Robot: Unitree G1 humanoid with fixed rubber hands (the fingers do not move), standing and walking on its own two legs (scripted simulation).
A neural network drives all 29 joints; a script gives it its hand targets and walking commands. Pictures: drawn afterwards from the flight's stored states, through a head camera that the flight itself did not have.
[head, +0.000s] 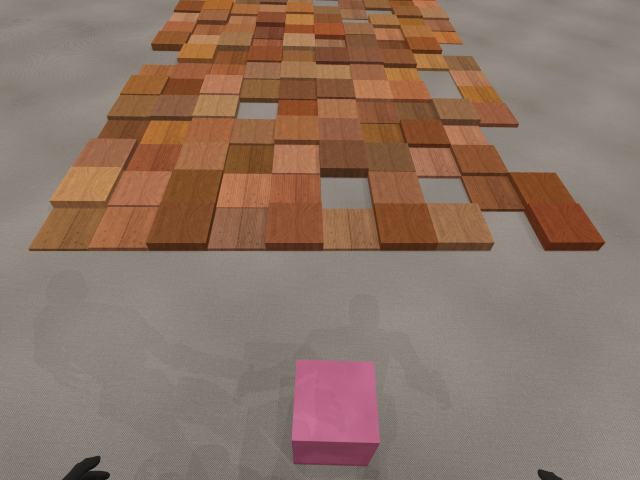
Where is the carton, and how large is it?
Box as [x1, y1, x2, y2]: [292, 360, 379, 465]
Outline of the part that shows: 297,360 292,426 292,450 294,463 367,465 379,443 373,362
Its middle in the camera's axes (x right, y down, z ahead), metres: +0.03 +0.50 +1.07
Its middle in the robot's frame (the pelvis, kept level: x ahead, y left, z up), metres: +0.40 -0.05 -0.66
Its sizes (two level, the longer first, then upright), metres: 0.210 0.200 0.250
